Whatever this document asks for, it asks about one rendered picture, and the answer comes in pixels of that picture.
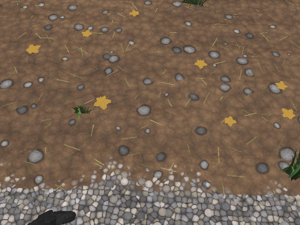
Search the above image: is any robot left hand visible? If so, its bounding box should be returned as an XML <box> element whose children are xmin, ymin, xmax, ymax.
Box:
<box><xmin>27</xmin><ymin>210</ymin><xmax>76</xmax><ymax>225</ymax></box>

